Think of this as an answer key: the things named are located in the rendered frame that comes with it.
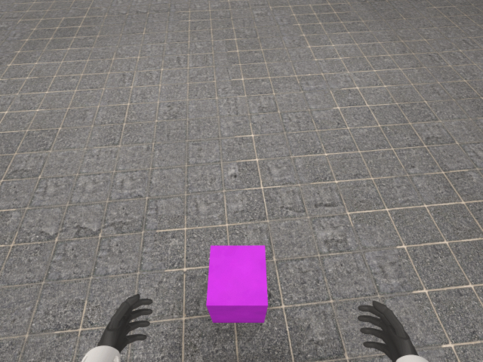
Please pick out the left robot forearm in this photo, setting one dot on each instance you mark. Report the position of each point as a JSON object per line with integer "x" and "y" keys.
{"x": 102, "y": 353}

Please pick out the robot left hand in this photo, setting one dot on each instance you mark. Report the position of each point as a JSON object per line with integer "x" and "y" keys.
{"x": 115, "y": 334}

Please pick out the robot right hand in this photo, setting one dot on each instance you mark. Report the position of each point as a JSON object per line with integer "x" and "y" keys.
{"x": 397, "y": 341}

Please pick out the carton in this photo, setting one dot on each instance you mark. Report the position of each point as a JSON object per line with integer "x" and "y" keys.
{"x": 237, "y": 287}

